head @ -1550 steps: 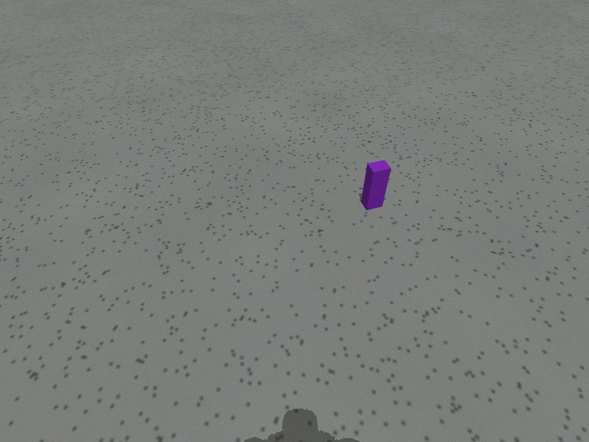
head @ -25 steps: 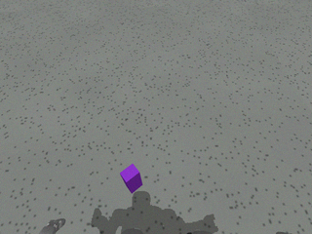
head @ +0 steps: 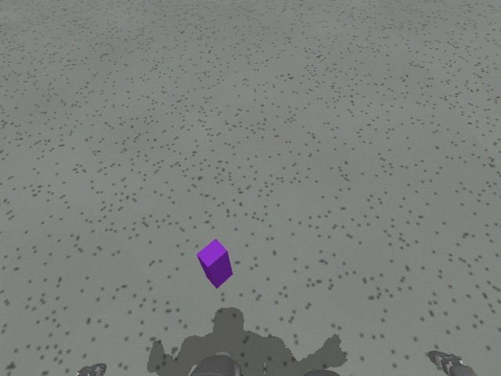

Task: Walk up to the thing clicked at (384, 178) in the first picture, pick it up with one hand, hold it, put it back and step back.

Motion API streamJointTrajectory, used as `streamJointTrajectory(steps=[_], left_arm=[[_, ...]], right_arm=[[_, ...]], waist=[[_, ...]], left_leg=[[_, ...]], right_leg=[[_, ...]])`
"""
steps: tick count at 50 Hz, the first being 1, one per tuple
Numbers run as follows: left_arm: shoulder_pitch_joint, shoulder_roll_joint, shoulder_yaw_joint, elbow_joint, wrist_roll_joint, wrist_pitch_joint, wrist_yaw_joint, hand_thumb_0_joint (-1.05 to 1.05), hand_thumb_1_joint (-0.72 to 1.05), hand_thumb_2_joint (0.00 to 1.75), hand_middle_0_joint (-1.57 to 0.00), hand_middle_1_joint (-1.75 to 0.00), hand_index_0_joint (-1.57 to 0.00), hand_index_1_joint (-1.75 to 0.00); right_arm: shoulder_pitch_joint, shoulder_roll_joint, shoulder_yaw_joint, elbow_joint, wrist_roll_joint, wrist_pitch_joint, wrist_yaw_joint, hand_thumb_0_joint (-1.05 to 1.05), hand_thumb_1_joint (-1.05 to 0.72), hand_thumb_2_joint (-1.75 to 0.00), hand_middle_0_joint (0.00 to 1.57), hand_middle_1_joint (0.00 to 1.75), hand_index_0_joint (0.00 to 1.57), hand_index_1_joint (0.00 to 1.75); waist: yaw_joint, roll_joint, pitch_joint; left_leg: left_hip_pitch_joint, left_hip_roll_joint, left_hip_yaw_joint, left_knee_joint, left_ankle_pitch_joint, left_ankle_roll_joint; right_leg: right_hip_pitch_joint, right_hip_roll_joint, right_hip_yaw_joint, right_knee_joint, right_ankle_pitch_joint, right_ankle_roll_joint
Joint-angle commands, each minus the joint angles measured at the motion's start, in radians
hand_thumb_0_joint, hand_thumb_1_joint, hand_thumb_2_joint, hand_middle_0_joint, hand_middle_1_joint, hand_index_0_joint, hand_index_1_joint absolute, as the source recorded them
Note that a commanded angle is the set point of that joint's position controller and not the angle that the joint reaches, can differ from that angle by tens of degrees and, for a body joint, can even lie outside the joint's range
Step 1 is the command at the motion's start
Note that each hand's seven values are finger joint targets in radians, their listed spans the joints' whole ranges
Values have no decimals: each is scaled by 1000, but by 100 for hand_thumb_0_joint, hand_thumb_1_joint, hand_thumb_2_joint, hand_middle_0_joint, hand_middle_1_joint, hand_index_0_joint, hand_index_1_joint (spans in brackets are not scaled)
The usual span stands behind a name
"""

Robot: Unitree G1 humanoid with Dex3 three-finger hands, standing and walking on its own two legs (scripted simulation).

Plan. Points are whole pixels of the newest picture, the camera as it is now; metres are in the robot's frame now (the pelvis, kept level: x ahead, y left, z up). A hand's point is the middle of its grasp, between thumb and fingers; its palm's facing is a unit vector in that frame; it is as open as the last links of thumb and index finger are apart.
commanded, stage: step back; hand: left
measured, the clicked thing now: (216, 265) +0.52 +0.17 -0.63
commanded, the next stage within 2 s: none
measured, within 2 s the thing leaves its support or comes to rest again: neither
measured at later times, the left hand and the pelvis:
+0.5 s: hand out of the picture -0.03 +0.30 -0.14, palm faces +0.00 -0.94 -0.35, open 7.4 cm; pelvis -0.13 +0.03 +0.01, yaw -1 degrees
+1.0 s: hand out of the picture -0.19 +0.25 -0.12, palm faces +0.01 -0.91 -0.41, open 7.4 cm; pelvis -0.30 -0.02 +0.00, yaw +1 degrees
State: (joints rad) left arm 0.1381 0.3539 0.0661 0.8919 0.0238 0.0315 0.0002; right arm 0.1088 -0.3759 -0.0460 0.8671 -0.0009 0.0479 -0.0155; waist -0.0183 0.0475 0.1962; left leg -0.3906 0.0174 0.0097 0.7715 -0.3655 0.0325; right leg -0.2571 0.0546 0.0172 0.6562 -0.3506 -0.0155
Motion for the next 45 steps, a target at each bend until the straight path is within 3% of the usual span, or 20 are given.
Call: streamJointTrajectory(steps=[1,3,9,12,13,14,15,16,18,24,28,31,34,35,36,37,38,40,41,45], left_arm=[[-24,302,79,-138,-1,-35,23,0,90,90,-20,-30,-20,-30],[-61,256,70,-149,1,-30,31,0,90,90,-20,-30,-20,-30],[16,248,69,-178,11,-9,31,0,90,90,-20,-30,-20,-30],[-12,247,60,-200,-8,9,20,0,90,90,-20,-30,-20,-30],[18,209,49,-207,-12,13,16,0,90,90,-20,-30,-20,-30],[-19,194,45,-223,-18,9,22,0,90,90,-20,-30,-20,-30],[-76,230,66,-208,0,10,37,0,90,90,-20,-30,-20,-30],[-70,238,69,-195,1,15,39,0,90,90,-20,-30,-20,-30],[39,216,67,-156,-20,14,35,0,90,90,-20,-30,-20,-30],[56,222,81,-158,-2,13,19,0,90,90,-20,-30,-20,-30],[66,212,73,-159,-4,14,11,0,90,90,-20,-30,-20,-30],[127,211,76,-129,-6,13,1,0,90,90,-20,-30,-20,-30],[262,200,86,-57,0,12,-11,0,90,90,-20,-30,-20,-30],[278,222,91,-55,13,6,-8,0,90,90,-20,-30,-20,-30],[236,316,117,-86,31,1,-9,0,90,90,-20,-30,-20,-30],[116,424,134,-140,28,9,-5,0,90,90,-20,-30,-20,-30],[33,401,122,-180,26,0,-1,0,90,90,-20,-30,-20,-30],[-82,279,87,-193,22,-7,11,0,90,90,-20,-30,-20,-30],[-95,265,91,-194,25,-8,13,0,90,90,-20,-30,-20,-30],[-19,258,87,-203,29,-6,24,0,90,90,-20,-30,-20,-30]], right_arm=[[24,-217,-60,-67,5,-8,-14,0,-90,-90,20,30,20,30],[58,-202,-50,-48,15,-19,-15,0,-90,-90,20,30,20,30],[70,-181,-42,-67,-7,-35,-13,0,-90,-90,20,30,20,30],[148,-181,-60,-37,-22,-48,-9,0,-90,-90,20,30,20,30],[129,-235,-75,-50,-39,-54,-11,0,-90,-90,20,30,20,30],[77,-366,-96,-73,-36,-51,1,0,-90,-90,20,30,20,30],[70,-391,-104,-80,-36,-53,1,0,-90,-90,20,30,20,30],[50,-343,-97,-76,-35,-59,-5,0,-90,-90,20,30,20,30],[-30,-264,-67,-91,-36,-58,-15,0,-90,-90,20,30,20,30],[68,-241,-73,-103,-26,-62,-21,0,-90,-90,20,30,20,30],[72,-272,-82,-123,-31,-54,-20,0,-90,-90,20,30,20,30],[27,-293,-85,-140,-35,-41,-17,0,-90,-90,20,30,20,30],[-6,-308,-89,-140,-28,-23,-15,0,-90,-90,20,30,20,30],[-3,-271,-75,-140,-19,-20,-13,0,-90,-90,20,30,20,30],[-4,-204,-59,-162,-5,-25,-12,0,-90,-90,20,30,20,30],[-43,-209,-68,-162,-6,-25,-32,0,-90,-90,20,30,20,30],[-26,-249,-78,-144,-8,-20,-36,0,-90,-90,20,30,20,30],[72,-225,-68,-97,0,-30,-29,0,-90,-90,20,30,20,30],[100,-213,-63,-89,0,-34,-27,0,-90,-90,20,30,20,30],[119,-198,-51,-91,-7,-39,-24,0,-90,-90,20,30,20,30]], waist=[[35,-186,-165],[12,-170,-177],[54,-231,-243],[3,-191,-267],[19,-86,-271],[1,192,-243],[-52,190,-211],[-24,62,-195],[53,40,-184],[-6,63,-217],[-26,123,-247],[2,158,-268],[59,171,-287],[71,91,-272],[73,-156,-216],[103,-380,-146],[67,-312,-81],[-16,-170,-77],[-23,-202,-97],[40,-242,-158]], left_leg=[[-51,-115,-191,452,-237,-30],[-76,-141,-167,437,-165,-30],[-17,-58,-53,-29,-134,-39],[179,-51,-12,-361,185,-20],[264,78,-198,-385,259,17],[201,308,-486,-438,396,159],[68,408,-619,-477,390,282],[89,366,-498,-434,433,255],[160,248,-298,-360,534,175],[307,231,-263,-333,518,212],[306,256,-262,-335,425,223],[213,241,-243,-338,311,182],[57,200,-214,-309,155,119],[-20,151,-184,-232,66,72],[-217,-30,-133,-47,-78,-4],[-169,-110,-81,233,-234,-42],[-125,-74,-183,386,-216,-55],[-114,-133,-170,411,-110,-32],[-98,-137,-148,419,-84,-35],[-108,-97,-98,258,-134,-52]], right_leg=[[-40,-412,434,-271,537,-310],[15,-303,267,-217,590,-234],[178,-262,211,-122,565,-190],[75,-210,174,-12,442,-118],[-74,-140,170,57,259,-70],[-201,49,52,224,-127,-17],[-169,47,157,448,-308,-1],[-201,44,215,546,-267,-10],[-271,50,219,617,-178,-11],[-281,42,173,545,-143,57],[-198,0,116,342,-174,59],[-63,-40,43,123,-137,29],[138,-39,-30,-174,14,-14],[163,-69,34,-232,8,-31],[142,-261,364,-297,-77,-111],[-143,-463,556,-422,-163,-267],[-259,-483,541,-429,-111,-286],[-196,-303,237,-286,210,-185],[-161,-271,182,-261,243,-160],[39,-297,181,-211,342,-189]])
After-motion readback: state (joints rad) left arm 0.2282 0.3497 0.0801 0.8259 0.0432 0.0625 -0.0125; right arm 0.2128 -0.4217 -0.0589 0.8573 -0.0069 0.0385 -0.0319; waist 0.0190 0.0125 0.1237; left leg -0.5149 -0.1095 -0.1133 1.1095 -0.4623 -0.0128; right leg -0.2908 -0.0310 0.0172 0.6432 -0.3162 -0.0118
